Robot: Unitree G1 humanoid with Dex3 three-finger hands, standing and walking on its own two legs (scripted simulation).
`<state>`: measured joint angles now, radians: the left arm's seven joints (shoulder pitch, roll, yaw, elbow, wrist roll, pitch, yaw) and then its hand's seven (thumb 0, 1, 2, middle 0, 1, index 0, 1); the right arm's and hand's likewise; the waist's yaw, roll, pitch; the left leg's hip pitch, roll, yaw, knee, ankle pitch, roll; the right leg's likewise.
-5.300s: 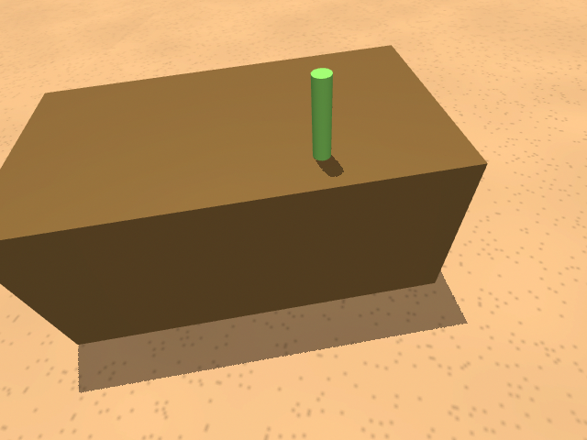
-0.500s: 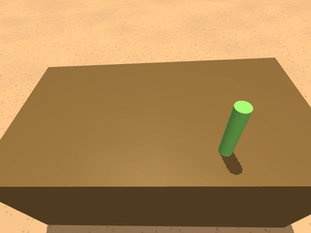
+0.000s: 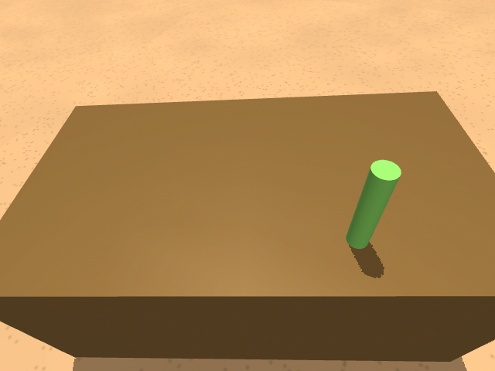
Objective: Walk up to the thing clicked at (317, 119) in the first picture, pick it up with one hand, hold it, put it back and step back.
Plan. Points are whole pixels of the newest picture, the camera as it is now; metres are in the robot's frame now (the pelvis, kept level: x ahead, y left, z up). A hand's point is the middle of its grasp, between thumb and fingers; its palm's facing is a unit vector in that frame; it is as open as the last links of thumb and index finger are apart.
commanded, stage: stand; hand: right
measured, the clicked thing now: (369, 209) +0.44 -0.22 -0.06
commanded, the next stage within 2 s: rise first in 0.58 s
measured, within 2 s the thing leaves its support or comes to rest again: neither
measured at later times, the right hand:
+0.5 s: hand out of the picture +0.08 -0.25 -0.16, palm faces -0.01 +0.94 -0.34, open 7.4 cm
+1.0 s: hand (431, 365) +0.16 -0.25 -0.12, palm faces +0.19 +0.93 -0.33, open 12.9 cm
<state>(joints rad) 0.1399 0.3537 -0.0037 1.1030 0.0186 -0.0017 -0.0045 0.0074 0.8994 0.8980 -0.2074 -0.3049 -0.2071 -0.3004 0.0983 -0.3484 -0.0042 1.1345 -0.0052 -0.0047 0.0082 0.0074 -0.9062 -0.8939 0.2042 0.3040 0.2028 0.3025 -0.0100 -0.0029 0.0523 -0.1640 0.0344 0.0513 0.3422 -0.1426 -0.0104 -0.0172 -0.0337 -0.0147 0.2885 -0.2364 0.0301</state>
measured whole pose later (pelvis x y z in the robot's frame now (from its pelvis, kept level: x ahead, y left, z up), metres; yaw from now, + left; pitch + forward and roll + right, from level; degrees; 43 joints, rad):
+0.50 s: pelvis +0.00 +0.00 +0.00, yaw +0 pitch -2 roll +0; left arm 0.14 0.35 0.00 1.10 0.02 0.00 -0.01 0.01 0.90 0.90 -0.21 -0.30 -0.21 -0.30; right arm 0.10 -0.35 0.00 1.13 -0.01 -0.01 0.01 0.01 -0.91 -0.89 0.20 0.30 0.20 0.30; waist -0.01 0.00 0.05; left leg -0.16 0.03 0.05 0.34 -0.14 -0.01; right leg -0.02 -0.04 -0.01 0.29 -0.24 0.03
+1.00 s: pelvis -0.01 +0.00 -0.01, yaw +0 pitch +3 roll +0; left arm 0.07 0.28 0.12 0.87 -0.03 -0.07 0.06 0.01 0.25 0.32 -0.06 -0.09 -0.07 -0.08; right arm 0.11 -0.29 -0.13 0.76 0.05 -0.06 -0.05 0.01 -0.25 -0.32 0.09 0.08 0.08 0.08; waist -0.01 -0.01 0.01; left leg -0.32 0.04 0.05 0.43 -0.16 -0.01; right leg -0.20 -0.03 -0.01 0.43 -0.29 0.02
